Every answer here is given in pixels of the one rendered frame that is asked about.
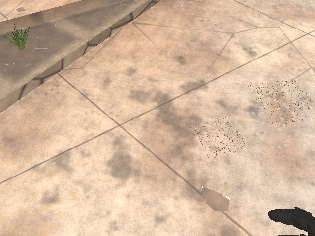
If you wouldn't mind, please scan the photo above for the robot right hand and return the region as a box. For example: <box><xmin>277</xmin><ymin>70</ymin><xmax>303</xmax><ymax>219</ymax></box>
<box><xmin>268</xmin><ymin>207</ymin><xmax>315</xmax><ymax>236</ymax></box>

